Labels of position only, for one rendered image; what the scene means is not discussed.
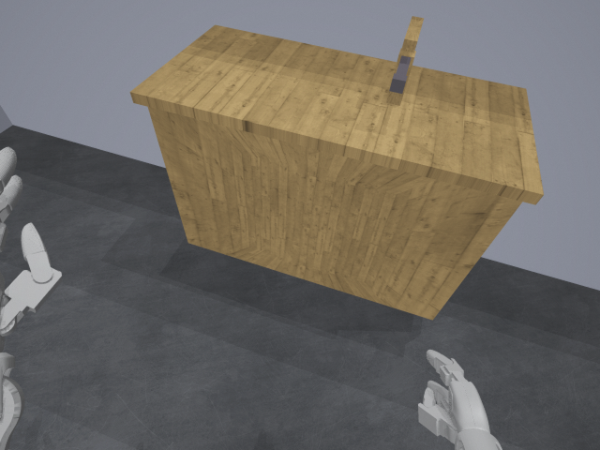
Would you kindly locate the robot right forearm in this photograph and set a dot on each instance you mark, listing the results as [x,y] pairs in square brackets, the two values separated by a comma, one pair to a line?
[476,439]

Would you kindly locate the robot left forearm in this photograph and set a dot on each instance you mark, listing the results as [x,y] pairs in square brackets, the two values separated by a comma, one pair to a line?
[11,400]

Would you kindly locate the robot right hand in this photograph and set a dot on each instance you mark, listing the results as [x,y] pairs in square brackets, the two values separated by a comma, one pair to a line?
[458,408]

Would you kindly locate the tap lever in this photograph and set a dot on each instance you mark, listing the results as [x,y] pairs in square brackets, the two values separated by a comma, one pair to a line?
[399,78]

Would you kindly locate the robot left hand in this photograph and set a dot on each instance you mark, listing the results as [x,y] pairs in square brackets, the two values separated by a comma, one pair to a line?
[29,290]

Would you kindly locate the counter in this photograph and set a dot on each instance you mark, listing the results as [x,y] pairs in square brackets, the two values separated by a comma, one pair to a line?
[298,158]

